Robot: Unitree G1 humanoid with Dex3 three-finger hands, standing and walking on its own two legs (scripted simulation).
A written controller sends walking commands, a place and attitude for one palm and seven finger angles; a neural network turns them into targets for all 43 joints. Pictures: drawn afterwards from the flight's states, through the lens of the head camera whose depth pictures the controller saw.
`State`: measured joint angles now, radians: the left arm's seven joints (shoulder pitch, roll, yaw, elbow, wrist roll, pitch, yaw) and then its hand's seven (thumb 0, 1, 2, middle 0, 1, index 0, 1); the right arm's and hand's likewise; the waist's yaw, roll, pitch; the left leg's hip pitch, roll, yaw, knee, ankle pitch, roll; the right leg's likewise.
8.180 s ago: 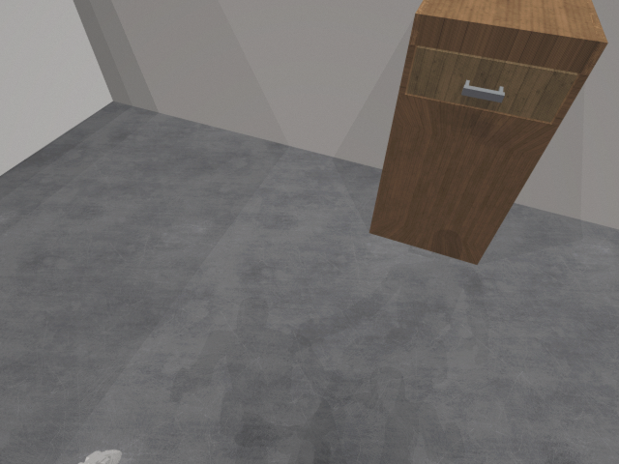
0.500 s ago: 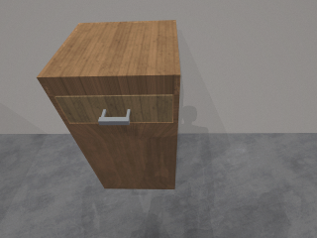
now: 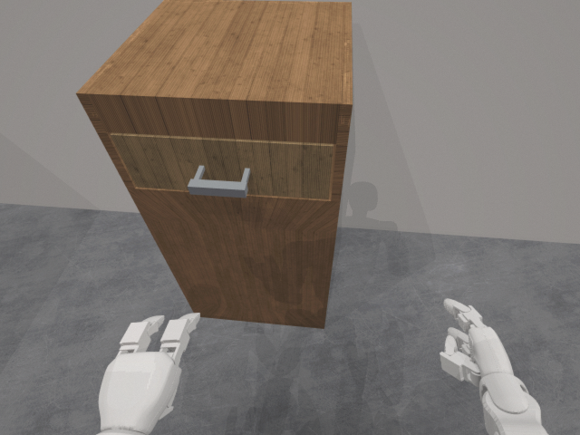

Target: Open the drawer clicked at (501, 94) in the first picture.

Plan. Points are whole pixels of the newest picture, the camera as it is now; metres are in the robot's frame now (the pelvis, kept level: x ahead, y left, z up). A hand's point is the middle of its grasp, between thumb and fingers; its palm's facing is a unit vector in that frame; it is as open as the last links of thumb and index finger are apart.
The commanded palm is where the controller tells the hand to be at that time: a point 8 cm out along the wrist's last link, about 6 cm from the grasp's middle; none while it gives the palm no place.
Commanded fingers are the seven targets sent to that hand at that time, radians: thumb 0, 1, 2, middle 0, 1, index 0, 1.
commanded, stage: raise the hand with hooked fingers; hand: left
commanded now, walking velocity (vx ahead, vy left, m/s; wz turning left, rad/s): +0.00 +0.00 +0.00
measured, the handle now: (220, 180) +0.54 +0.23 +0.01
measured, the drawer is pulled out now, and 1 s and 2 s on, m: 0.00 0.00 0.00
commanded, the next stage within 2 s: move the hooked fingers above the handle in 1.46 s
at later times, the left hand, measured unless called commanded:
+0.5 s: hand (132, 314) +0.24 +0.26 +0.04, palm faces +0.03 -0.09 -1.00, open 11.7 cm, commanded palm +0.22 +0.26 +0.10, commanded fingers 0.00 -0.22 0.42 -0.28 -1.02 -0.28 -1.02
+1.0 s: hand (109, 240) +0.30 +0.29 +0.11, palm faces +0.06 -0.06 -1.00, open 13.8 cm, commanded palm +0.28 +0.29 +0.17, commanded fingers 0.00 -0.50 0.30 -0.30 -1.20 -0.30 -1.20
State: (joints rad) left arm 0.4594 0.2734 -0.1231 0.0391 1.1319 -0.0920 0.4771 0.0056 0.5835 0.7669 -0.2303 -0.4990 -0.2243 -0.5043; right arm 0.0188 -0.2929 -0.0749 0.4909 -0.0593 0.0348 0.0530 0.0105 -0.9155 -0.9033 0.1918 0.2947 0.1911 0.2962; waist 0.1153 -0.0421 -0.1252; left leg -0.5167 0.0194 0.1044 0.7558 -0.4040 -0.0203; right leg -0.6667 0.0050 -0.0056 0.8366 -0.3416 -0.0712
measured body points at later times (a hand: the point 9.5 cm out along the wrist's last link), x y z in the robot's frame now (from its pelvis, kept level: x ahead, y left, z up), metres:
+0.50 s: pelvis +0.01 +0.03 +0.02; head +0.04 +0.00 +0.47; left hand +0.23 +0.26 +0.09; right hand +0.18 -0.20 -0.10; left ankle -0.02 +0.14 -0.70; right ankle +0.04 -0.07 -0.70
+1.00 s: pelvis +0.02 +0.04 +0.03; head +0.03 +0.01 +0.48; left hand +0.29 +0.29 +0.17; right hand +0.24 -0.15 -0.07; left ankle -0.02 +0.14 -0.70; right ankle +0.04 -0.07 -0.70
